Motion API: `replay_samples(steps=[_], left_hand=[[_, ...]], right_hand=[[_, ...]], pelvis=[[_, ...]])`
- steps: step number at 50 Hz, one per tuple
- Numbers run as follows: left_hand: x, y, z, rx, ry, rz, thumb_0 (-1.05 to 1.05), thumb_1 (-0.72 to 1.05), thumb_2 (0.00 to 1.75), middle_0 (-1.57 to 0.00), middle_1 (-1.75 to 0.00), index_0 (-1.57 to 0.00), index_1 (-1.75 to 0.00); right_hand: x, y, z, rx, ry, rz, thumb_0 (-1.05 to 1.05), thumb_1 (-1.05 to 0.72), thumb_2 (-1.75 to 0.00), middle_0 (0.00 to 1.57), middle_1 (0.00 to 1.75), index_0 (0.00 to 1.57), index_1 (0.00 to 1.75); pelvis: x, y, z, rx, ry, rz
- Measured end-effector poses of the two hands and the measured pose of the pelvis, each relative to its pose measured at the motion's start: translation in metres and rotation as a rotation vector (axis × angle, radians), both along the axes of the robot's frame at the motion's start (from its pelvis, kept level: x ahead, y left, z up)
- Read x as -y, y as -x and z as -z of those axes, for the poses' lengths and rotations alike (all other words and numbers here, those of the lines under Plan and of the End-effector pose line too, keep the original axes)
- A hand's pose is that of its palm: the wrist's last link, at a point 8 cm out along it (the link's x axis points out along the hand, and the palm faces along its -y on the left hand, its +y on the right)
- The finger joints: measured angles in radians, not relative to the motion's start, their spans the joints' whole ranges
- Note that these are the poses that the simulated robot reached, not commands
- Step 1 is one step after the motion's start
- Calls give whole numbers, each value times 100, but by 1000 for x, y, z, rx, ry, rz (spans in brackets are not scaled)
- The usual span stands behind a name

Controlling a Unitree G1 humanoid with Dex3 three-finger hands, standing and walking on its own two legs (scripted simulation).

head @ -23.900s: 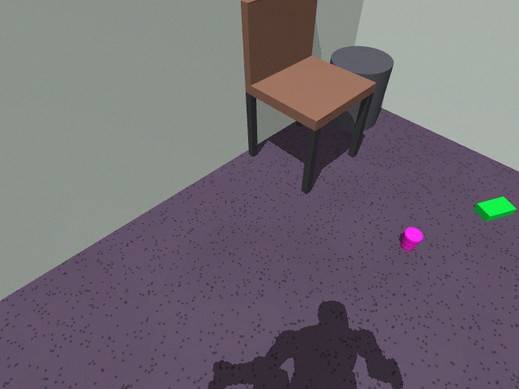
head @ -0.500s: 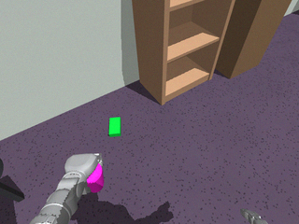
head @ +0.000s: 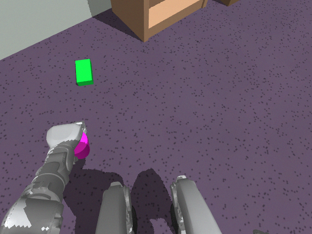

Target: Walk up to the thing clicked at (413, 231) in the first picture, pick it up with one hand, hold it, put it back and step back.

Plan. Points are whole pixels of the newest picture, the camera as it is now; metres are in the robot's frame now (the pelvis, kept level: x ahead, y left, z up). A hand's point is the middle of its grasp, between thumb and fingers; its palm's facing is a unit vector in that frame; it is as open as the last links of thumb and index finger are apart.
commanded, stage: crouch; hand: left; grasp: from above
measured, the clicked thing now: (78, 146) +0.40 +0.22 -0.19
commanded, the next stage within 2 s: lower in 1.04 s
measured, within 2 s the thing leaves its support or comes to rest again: rests again in 1.84 s
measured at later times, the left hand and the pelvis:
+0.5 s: hand (87, 154) +0.41 +0.22 -0.31, palm faces -0.46 -0.04 -0.89, open 10.0 cm; pelvis -0.01 -0.01 -0.13, yaw -2 degrees
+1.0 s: hand (92, 155) +0.42 +0.22 -0.38, palm faces -0.47 -0.03 -0.88, open 10.0 cm; pelvis -0.02 -0.01 -0.19, yaw -4 degrees
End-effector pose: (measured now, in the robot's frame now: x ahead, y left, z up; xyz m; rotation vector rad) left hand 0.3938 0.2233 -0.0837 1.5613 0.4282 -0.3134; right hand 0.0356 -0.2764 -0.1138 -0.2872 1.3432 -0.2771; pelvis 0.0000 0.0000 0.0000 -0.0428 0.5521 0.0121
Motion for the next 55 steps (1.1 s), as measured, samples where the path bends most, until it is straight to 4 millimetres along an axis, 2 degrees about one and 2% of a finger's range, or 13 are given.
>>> replay_samples(steps=[10, 21, 27, 40, 55], left_hand=[[-1, -4, 88, -31, 28, 31, -2, -2, 75, -77, -79, -58, -75], [-1, -15, 151, -9, 39, 7, -2, -3, 76, -78, -78, -59, -74], [0, -20, 173, -7, 47, -4, -2, -3, 76, -78, -78, -58, -74], [-3, -28, 214, -13, 38, -8, -2, -1, 75, -76, -79, -57, -75], [0, -31, 244, -19, 43, -2, -2, -1, 74, -76, -79, -57, -73]], right_hand=[[-7, -5, 70, -22, -35, -69, 0, -90, -89, 20, 30, 20, 30], [4, -19, 110, -26, -35, -140, 0, -91, -90, 20, 30, 20, 30], [8, -13, 127, -40, -40, -145, 0, -92, -90, 20, 30, 20, 30], [7, 19, 164, -103, -57, -101, 0, -92, -90, 20, 30, 20, 30], [7, 32, 192, -127, -69, -108, 0, -92, -90, 20, 30, 20, 30]], pelvis=[[2, 7, 66, -89, 18, -4], [8, 10, 112, -119, 33, 5], [11, 12, 132, -116, 36, 18], [12, 19, 171, -105, 39, 39], [13, 23, 199, -85, 35, 48]])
